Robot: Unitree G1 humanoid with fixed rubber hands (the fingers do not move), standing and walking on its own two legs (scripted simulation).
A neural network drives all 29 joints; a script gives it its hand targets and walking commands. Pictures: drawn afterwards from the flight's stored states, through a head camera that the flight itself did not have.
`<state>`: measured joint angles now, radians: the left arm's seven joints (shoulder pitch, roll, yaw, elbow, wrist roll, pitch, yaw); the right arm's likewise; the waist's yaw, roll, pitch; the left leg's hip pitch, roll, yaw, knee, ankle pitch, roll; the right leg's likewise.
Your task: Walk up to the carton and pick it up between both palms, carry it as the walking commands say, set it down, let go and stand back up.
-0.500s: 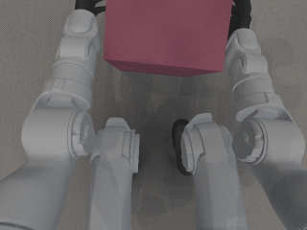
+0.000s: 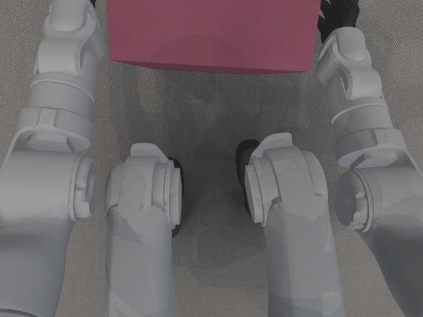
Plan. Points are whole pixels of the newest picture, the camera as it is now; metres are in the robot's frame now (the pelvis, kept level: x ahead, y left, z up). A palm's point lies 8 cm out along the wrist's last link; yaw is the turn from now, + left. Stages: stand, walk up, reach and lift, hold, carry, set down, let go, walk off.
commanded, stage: set down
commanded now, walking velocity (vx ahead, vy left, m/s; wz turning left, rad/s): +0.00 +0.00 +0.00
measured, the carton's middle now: out of the picture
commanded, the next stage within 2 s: let go in 1.24 s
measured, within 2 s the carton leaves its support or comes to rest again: neither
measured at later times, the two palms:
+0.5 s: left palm out of the picture +0.54 +0.17 -0.04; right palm out of the picture +0.49 -0.21 -0.04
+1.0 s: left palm out of the picture +0.54 +0.19 +0.10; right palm out of the picture +0.49 -0.21 +0.10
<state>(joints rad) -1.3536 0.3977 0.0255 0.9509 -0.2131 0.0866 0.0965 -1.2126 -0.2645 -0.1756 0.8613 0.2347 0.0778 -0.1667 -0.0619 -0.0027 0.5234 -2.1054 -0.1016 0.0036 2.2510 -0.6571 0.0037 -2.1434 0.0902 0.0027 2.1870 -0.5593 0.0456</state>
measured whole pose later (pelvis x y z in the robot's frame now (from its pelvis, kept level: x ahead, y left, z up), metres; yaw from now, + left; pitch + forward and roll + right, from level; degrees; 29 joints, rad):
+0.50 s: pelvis +0.00 +0.00 +0.09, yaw +0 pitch +31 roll -2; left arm -1.27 0.39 0.12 0.84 -0.12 0.20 0.05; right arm -1.11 -0.22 -0.27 0.66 0.14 0.19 -0.16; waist -0.05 0.02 0.38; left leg -1.88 -0.10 -0.02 1.96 -0.62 0.01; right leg -1.91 0.09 0.02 1.90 -0.53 0.04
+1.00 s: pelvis +0.00 +0.00 +0.21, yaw +0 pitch +24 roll -1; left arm -1.25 0.44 0.14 0.71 -0.14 0.34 0.02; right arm -1.09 -0.27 -0.22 0.50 0.17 0.35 -0.16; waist -0.05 0.01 0.49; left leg -1.44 -0.09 -0.04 1.53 -0.50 0.01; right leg -1.47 0.08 0.04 1.48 -0.43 0.03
